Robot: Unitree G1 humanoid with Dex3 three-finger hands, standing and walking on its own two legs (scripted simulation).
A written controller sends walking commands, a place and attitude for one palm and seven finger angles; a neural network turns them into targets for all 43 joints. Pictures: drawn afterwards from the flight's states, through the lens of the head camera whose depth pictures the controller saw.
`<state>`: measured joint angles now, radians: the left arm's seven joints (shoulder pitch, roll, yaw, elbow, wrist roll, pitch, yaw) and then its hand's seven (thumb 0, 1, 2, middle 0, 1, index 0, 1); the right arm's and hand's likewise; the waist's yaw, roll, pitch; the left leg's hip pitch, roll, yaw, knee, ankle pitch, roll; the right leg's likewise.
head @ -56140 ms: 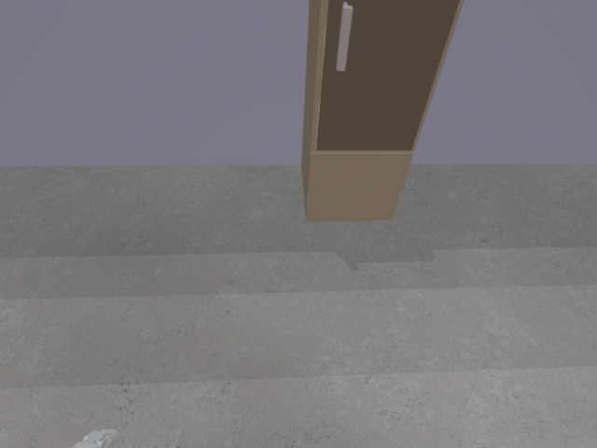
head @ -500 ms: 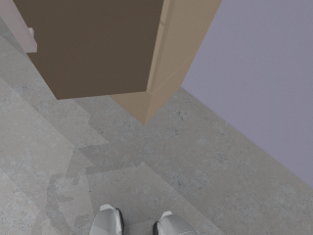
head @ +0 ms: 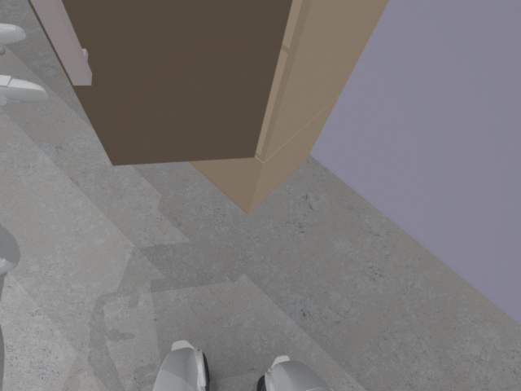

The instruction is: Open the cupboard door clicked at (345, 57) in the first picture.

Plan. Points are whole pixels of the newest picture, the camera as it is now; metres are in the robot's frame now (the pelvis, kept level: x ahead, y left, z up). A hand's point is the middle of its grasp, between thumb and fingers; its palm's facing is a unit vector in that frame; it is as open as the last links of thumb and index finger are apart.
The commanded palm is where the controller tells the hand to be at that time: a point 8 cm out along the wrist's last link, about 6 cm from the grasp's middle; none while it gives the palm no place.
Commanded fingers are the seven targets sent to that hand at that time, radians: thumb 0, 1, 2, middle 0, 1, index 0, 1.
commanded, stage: move the hooked fingers beside the handle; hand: left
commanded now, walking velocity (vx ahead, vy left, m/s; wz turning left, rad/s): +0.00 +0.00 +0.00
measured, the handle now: (62, 19) +0.61 +0.22 +0.13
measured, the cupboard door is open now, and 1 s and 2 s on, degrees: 51 51 51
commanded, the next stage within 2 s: slide the fingers in behind the handle in 1.78 s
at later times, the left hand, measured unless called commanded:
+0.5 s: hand (13, 50) +0.55 +0.27 +0.13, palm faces +0.09 -1.00 +0.02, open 14.0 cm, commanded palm +0.55 +0.31 +0.12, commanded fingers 0.00 -0.50 0.30 -0.30 -1.20 -0.30 -1.20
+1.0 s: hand (5, 44) +0.55 +0.27 +0.14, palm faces +0.06 -1.00 +0.02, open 14.0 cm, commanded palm +0.54 +0.30 +0.12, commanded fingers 0.00 -0.50 0.30 -0.30 -1.20 -0.30 -1.20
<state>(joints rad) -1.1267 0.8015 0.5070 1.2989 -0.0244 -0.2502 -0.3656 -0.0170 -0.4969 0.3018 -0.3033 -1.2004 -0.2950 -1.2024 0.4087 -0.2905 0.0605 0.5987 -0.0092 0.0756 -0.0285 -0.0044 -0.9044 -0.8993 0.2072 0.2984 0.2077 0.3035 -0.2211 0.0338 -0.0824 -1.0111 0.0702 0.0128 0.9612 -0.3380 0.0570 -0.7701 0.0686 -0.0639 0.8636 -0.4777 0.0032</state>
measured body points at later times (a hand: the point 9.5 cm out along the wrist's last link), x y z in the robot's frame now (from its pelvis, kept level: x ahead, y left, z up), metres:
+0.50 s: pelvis -0.01 +0.00 -0.01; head +0.14 +0.03 +0.41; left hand +0.54 +0.32 +0.13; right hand -0.07 -0.27 -0.09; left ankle +0.06 +0.08 -0.68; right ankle -0.05 -0.13 -0.68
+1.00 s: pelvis +0.01 +0.00 +0.00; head +0.15 +0.05 +0.42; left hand +0.54 +0.32 +0.14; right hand -0.02 -0.27 -0.09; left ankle +0.06 +0.08 -0.68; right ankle -0.05 -0.13 -0.68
